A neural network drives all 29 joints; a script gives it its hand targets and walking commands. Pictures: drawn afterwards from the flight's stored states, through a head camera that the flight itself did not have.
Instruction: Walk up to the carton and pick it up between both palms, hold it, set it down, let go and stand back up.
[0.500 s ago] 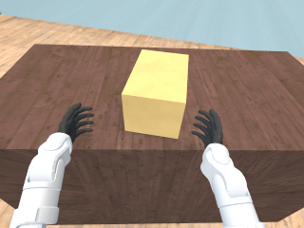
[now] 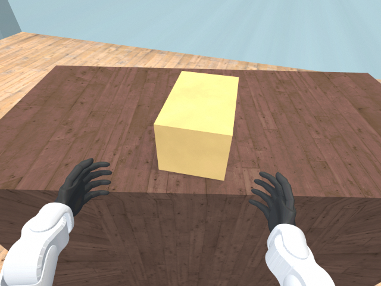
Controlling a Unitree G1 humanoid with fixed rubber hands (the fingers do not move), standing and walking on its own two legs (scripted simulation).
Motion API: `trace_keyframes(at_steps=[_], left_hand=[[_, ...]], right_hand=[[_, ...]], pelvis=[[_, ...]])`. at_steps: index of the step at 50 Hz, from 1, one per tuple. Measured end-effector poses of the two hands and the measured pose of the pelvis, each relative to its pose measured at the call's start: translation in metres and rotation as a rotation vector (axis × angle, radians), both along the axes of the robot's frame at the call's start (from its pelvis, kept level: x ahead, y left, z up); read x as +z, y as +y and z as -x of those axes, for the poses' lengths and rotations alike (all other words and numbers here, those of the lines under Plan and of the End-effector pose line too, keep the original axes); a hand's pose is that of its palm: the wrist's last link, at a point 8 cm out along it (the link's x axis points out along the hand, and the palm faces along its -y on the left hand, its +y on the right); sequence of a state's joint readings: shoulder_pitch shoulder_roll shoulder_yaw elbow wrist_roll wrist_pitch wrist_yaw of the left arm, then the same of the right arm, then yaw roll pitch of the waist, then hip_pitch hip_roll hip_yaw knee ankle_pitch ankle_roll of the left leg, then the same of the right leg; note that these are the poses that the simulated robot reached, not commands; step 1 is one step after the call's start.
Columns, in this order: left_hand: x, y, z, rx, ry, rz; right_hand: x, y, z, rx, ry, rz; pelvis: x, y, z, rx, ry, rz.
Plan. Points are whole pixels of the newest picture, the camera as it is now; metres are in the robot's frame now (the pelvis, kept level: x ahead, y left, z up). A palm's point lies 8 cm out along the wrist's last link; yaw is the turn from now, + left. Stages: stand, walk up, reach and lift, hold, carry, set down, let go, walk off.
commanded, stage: set down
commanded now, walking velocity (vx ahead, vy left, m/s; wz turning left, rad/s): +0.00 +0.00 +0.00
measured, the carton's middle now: (201, 120) +0.54 +0.06 +0.08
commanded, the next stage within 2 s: none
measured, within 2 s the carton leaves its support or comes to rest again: neither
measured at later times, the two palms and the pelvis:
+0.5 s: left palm (70, 238) +0.17 +0.25 +0.08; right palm (293, 256) +0.19 -0.14 +0.07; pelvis +0.00 +0.00 +0.00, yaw +0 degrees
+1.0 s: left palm (82, 240) +0.19 +0.25 +0.03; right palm (294, 264) +0.20 -0.15 +0.03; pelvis +0.04 +0.01 +0.00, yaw +0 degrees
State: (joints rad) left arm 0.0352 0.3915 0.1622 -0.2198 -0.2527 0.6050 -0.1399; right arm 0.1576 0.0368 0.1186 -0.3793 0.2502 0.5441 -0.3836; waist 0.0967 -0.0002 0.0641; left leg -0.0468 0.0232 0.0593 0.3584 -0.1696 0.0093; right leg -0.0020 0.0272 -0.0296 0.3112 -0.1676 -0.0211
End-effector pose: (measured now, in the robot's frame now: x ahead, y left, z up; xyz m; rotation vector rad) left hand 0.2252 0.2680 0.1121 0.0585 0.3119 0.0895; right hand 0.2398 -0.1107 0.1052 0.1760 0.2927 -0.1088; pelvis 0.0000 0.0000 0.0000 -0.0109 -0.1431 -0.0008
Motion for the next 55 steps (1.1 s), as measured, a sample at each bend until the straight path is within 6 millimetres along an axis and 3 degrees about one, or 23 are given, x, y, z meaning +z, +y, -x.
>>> trace_keyframes(at_steps=[13,25,38,46,55], left_hand=[[-0.002,-0.004,0.026,-0.032,-0.029,-0.013],[-0.031,-0.016,0.055,-0.033,0.106,-0.033],[-0.053,-0.018,0.041,-0.03,0.155,-0.021],[-0.074,-0.011,0.035,-0.032,0.243,-0.05],[-0.089,-0.014,0.041,-0.026,0.26,-0.026]], right_hand=[[0.003,-0.005,0.02,0.007,0.015,0.014],[-0.036,-0.024,0.047,0.02,0.156,0.047],[-0.049,-0.039,0.036,0.025,0.2,0.092],[-0.079,-0.037,0.041,0.016,0.275,0.107],[-0.082,-0.039,0.044,0.004,0.23,0.121]], pelvis=[[0.001,-0.002,-0.007,-0.01,-0.003,-0.002],[0.001,-0.001,-0.004,-0.007,0.02,-0.001],[0.002,-0.011,-0.027,0.01,0.097,-0.005],[0.003,0.004,-0.04,0.003,0.119,0.004],[0.003,0.016,-0.041,-0.008,0.151,0.005]])
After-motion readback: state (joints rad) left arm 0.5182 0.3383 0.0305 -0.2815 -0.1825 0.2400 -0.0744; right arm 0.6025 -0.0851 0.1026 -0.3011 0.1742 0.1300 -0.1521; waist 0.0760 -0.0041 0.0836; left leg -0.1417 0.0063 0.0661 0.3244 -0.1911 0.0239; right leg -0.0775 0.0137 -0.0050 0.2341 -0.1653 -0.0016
